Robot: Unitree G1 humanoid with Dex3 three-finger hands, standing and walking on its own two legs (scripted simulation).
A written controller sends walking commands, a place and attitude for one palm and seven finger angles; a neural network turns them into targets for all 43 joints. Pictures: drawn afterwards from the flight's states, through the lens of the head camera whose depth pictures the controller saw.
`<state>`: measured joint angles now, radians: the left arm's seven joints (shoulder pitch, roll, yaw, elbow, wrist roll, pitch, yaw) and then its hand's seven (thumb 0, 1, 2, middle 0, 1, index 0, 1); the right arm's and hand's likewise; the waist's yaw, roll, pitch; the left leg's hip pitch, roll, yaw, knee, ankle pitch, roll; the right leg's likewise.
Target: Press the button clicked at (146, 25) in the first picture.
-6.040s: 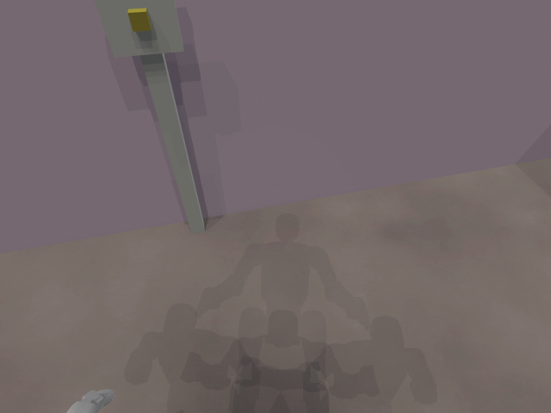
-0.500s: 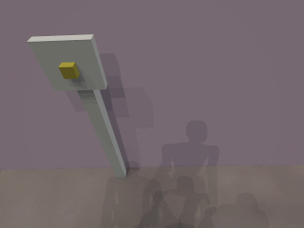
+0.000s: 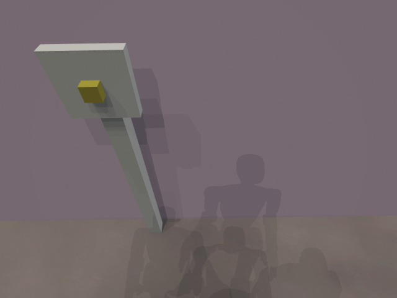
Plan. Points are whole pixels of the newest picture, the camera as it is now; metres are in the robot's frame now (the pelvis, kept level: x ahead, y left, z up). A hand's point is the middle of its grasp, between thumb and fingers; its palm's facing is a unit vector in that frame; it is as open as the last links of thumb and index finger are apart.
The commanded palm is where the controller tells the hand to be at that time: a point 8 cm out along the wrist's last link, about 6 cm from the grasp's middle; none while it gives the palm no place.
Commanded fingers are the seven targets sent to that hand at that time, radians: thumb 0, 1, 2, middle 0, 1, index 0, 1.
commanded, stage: look again from close up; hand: left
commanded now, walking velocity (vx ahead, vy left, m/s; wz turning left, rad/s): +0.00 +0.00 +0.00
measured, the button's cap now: (92, 90) +0.50 +0.27 +0.16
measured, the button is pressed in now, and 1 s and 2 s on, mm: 0 0 0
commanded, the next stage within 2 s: raise the hand and make a fist in 0.40 s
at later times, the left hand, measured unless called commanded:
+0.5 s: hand out of the picture -0.02 +0.17 -0.17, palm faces +0.05 -0.98 -0.19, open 7.4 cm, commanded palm +0.09 +0.22 -0.07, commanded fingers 0.00 0.90 0.90 -0.23 -0.33 -0.23 -0.33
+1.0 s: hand out of the picture +0.10 +0.18 -0.03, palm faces +0.16 -0.99 -0.03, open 4.8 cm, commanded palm +0.10 +0.24 +0.00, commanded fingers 0.00 0.90 0.90 -0.92 -1.08 -0.92 -1.08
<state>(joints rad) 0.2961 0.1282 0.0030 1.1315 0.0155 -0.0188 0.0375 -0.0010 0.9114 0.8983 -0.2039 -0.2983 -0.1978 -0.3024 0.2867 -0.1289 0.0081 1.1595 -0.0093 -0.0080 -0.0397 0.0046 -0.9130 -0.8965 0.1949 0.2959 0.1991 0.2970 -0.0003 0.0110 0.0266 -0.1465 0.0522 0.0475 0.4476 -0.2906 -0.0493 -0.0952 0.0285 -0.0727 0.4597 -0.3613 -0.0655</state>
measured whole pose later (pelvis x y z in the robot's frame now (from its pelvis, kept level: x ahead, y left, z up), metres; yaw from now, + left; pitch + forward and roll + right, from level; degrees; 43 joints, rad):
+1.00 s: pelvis -0.07 +0.01 -0.05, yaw +2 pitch +7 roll +1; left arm 0.52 0.14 0.02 0.01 -0.14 -0.36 -0.06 0.01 0.90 0.90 -0.66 -0.79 -0.66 -0.80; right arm 0.13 -0.24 -0.04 0.46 0.01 -0.15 -0.03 0.01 -0.91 -0.90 0.19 0.30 0.20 0.30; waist 0.04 -0.02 -0.10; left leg -0.64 0.04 0.02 0.91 -0.40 -0.02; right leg -0.58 -0.02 -0.10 0.94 -0.48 -0.05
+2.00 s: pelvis -0.04 +0.04 -0.01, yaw +2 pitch +0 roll -1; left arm 0.22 0.28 0.23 -0.26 -0.28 0.12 -0.23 0.01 0.90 0.90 -1.31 -1.50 -1.30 -1.50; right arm 0.19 -0.23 0.08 0.60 0.05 -0.22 -0.08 0.01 -0.90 -0.90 0.20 0.30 0.20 0.30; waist 0.07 0.05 -0.06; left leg -0.30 0.00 0.01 0.62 -0.31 0.01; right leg -0.22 -0.01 -0.09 0.58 -0.36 -0.01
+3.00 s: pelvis -0.06 +0.03 +0.00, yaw +1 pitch -2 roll +0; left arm -0.15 0.28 0.23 0.09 -0.25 0.13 -0.21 0.01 0.90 0.90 -1.31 -1.50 -1.30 -1.50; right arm 0.20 -0.25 0.07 0.66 0.06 -0.24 -0.11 0.01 -0.90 -0.90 0.20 0.30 0.20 0.30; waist 0.03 0.05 -0.01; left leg -0.25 0.01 0.02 0.53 -0.25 0.00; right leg -0.19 0.00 -0.08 0.52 -0.31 -0.02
